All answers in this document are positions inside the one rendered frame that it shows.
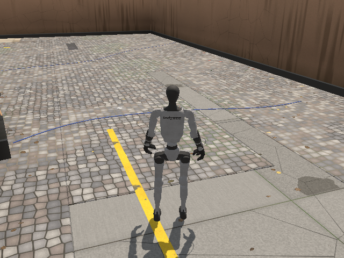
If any robot left forearm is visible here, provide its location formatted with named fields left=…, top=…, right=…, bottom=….
left=144, top=129, right=153, bottom=146

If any robot head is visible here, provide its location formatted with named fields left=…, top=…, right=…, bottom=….
left=163, top=85, right=181, bottom=111

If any right robot hand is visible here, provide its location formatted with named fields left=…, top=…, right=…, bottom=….
left=193, top=149, right=205, bottom=161

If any robot right forearm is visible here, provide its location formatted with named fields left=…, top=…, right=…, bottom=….
left=193, top=130, right=204, bottom=151

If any left robot upper arm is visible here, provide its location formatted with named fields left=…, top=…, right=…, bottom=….
left=147, top=108, right=161, bottom=137

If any left robot hand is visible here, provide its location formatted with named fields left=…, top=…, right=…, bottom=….
left=144, top=144, right=156, bottom=154

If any robot right foot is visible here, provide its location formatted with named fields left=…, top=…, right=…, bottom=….
left=179, top=206, right=187, bottom=219

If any right robot upper arm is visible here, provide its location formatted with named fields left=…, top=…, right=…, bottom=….
left=184, top=109, right=198, bottom=138

